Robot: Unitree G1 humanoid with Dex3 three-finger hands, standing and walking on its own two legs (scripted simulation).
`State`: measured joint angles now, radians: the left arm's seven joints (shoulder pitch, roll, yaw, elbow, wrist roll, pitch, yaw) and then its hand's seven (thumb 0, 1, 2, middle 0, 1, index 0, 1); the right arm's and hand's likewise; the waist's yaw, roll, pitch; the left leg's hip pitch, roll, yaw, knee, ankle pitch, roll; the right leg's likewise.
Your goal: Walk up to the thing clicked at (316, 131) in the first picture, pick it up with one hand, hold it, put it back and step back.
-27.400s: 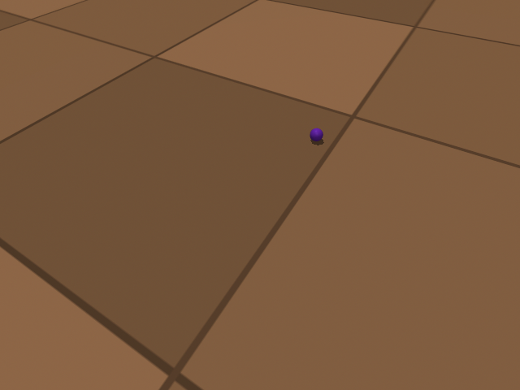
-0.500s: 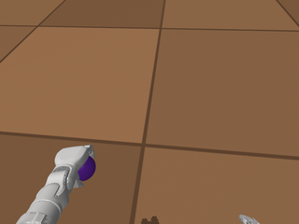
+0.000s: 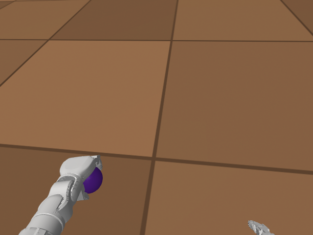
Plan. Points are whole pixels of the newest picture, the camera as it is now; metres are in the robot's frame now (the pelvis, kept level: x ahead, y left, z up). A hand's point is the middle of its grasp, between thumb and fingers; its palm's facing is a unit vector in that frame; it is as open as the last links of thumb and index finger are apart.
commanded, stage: hold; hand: left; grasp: from above
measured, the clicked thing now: (88, 179) +0.31 +0.22 -0.06
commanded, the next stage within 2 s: crouch in 1.20 s
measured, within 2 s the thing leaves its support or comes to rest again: neither
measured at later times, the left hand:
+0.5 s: hand (81, 185) +0.28 +0.22 -0.03, palm faces -0.44 -0.05 -0.90, open 10.5 cm
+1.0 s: hand (84, 181) +0.29 +0.22 -0.03, palm faces -0.44 -0.06 -0.89, open 10.5 cm
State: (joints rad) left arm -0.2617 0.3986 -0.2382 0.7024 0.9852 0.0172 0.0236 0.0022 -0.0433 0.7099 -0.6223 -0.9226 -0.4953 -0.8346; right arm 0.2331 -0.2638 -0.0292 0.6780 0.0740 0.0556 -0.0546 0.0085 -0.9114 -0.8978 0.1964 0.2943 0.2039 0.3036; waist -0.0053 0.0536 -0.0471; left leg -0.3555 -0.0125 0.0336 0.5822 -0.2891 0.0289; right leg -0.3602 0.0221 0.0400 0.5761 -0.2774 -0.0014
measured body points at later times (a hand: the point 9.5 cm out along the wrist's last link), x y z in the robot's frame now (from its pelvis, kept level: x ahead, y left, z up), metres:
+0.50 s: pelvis -0.01 +0.00 +0.01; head +0.00 -0.03 +0.46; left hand +0.30 +0.22 +0.02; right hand +0.14 -0.25 -0.11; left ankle +0.01 +0.10 -0.73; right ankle +0.01 -0.12 -0.73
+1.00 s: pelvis +0.00 -0.01 +0.01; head +0.01 -0.03 +0.46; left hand +0.31 +0.22 +0.02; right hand +0.15 -0.26 -0.11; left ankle +0.01 +0.10 -0.73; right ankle +0.01 -0.12 -0.73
